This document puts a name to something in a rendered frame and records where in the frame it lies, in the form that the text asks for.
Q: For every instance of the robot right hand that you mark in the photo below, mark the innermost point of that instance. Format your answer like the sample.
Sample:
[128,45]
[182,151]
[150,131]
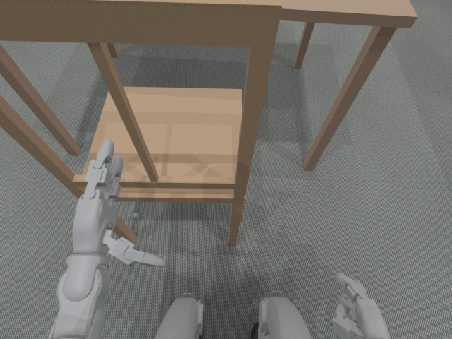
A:
[366,320]

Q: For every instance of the robot left hand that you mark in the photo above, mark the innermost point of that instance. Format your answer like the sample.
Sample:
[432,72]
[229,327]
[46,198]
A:
[95,210]

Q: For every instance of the robot left forearm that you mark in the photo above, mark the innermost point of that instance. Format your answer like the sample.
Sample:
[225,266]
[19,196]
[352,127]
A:
[81,292]

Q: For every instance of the chair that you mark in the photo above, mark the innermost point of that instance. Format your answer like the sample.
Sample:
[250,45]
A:
[182,145]

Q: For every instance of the right robot shin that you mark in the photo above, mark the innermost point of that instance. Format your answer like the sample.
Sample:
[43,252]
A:
[273,294]

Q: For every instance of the table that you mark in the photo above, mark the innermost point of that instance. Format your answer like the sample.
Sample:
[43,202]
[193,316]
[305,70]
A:
[384,15]

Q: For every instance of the right robot thigh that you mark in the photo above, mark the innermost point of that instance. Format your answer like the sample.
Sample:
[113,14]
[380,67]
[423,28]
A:
[280,319]

